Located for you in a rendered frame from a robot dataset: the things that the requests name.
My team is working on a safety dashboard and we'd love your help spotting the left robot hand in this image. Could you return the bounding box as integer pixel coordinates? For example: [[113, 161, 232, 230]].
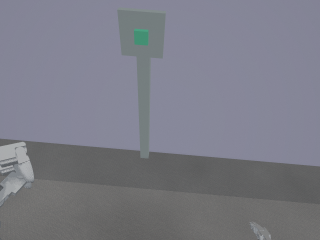
[[0, 142, 35, 208]]

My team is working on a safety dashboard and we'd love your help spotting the button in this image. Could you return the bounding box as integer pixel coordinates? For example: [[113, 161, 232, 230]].
[[134, 28, 149, 46]]

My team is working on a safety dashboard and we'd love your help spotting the panel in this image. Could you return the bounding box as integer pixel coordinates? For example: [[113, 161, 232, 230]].
[[117, 7, 166, 159]]

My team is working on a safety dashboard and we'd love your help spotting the right robot hand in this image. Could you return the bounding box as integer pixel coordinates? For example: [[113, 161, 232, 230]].
[[249, 221, 271, 240]]

